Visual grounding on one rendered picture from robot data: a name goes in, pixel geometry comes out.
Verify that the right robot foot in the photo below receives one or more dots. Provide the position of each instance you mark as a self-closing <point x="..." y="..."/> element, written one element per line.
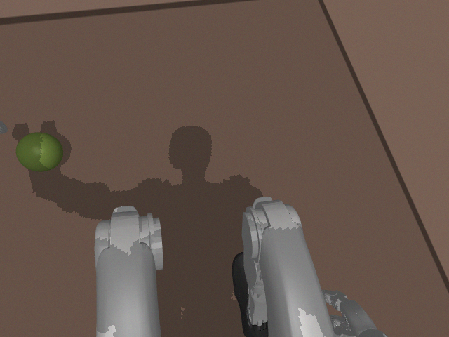
<point x="241" y="293"/>

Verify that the right robot hand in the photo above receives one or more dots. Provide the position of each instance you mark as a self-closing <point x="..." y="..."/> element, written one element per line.
<point x="354" y="319"/>

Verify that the ball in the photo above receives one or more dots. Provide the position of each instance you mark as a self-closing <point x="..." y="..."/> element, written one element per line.
<point x="39" y="151"/>

